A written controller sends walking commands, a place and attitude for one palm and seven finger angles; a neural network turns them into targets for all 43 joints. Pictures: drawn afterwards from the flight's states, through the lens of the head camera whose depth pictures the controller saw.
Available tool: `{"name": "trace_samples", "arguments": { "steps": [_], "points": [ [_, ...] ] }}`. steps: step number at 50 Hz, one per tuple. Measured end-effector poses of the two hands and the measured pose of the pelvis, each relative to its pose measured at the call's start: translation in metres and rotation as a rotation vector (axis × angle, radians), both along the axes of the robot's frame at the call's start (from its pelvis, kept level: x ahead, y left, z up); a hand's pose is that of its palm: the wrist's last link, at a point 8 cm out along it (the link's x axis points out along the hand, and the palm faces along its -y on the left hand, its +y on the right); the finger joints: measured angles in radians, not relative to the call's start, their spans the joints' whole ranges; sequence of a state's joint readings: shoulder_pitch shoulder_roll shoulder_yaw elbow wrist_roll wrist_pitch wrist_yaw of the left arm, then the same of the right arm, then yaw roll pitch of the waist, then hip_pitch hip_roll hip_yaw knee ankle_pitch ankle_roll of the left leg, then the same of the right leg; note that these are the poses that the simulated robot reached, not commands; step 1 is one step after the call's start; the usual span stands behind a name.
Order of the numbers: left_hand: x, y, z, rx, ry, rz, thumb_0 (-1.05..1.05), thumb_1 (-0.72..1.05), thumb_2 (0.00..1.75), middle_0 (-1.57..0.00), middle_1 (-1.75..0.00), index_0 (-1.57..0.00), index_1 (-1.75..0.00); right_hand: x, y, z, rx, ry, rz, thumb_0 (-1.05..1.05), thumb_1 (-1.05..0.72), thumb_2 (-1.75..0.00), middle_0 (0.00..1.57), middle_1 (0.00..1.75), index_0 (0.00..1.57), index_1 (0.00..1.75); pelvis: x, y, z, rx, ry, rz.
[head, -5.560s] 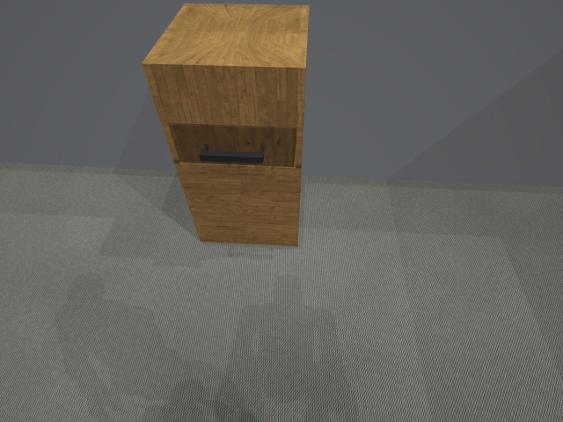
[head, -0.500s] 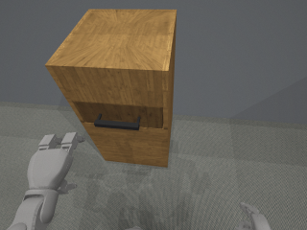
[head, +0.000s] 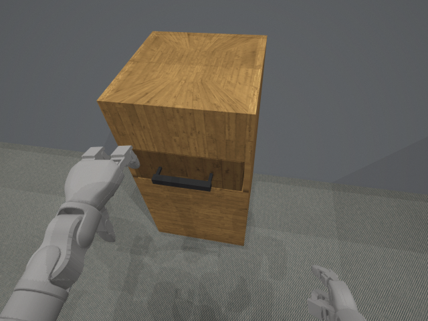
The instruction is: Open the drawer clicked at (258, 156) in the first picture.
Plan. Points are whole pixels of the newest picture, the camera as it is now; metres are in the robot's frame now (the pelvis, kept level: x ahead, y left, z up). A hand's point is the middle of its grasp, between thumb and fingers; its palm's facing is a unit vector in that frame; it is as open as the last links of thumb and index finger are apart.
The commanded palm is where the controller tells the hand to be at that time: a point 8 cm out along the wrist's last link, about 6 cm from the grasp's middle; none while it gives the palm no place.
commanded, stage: raise the hand with hooked fingers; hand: left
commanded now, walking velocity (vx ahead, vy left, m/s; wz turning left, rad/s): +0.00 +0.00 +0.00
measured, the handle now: (183, 177) +0.57 +0.20 -0.21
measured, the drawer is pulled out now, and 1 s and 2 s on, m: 0.00 0.00 0.00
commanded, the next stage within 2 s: move the hooked fingers above the handle in 0.38 s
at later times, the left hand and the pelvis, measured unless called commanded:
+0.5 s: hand (115, 197) +0.30 +0.23 +0.07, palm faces +0.04 -0.10 -0.99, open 13.8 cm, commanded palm +0.28 +0.23 +0.13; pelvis -0.01 -0.01 +0.00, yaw +0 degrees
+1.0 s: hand (146, 190) +0.37 +0.21 -0.01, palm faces -0.05 -0.06 -1.00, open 13.8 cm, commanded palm +0.36 +0.22 +0.05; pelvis +0.00 -0.02 -0.02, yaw -1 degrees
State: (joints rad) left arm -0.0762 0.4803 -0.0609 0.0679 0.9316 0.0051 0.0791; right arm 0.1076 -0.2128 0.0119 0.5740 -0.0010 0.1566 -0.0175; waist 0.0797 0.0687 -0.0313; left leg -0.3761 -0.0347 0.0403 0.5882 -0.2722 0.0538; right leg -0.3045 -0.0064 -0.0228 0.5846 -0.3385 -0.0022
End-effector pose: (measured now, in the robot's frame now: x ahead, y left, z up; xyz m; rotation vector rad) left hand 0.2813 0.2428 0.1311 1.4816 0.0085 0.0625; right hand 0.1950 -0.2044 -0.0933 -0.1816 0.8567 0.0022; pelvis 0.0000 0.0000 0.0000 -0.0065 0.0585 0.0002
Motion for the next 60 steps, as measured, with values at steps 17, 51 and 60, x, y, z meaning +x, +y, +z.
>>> {"name": "trace_samples", "arguments": {
  "steps": [17,51,60],
  "points": [
    [-0.007,-0.005,-0.006,-0.015,-0.002,-0.064,0.00,-0.49,0.30,-0.32,-1.20,-0.32,-1.20,-0.043,-0.034,-0.013,-0.058,0.117,-0.069,0.01,-0.90,-0.90,0.20,0.29,0.20,0.30,-0.006,-0.001,0.002,0.001,0.014,-0.006],
    [0.076,-0.028,-0.085,0.029,0.093,-0.044,0.00,-0.49,0.30,-0.32,-1.20,-0.31,-1.20,-0.090,-0.071,-0.046,-0.105,0.271,-0.198,0.01,-0.90,-0.90,0.20,0.29,0.20,0.30,0.000,-0.017,-0.021,0.002,0.164,-0.014],
    [0.104,-0.028,-0.113,0.028,0.120,-0.065,0.00,-0.49,0.30,-0.32,-1.20,-0.31,-1.20,-0.132,-0.082,-0.058,-0.144,0.386,-0.269,0.01,-0.90,-0.90,0.20,0.29,0.20,0.30,0.004,-0.016,-0.032,-0.002,0.231,-0.023]
  ]
}}
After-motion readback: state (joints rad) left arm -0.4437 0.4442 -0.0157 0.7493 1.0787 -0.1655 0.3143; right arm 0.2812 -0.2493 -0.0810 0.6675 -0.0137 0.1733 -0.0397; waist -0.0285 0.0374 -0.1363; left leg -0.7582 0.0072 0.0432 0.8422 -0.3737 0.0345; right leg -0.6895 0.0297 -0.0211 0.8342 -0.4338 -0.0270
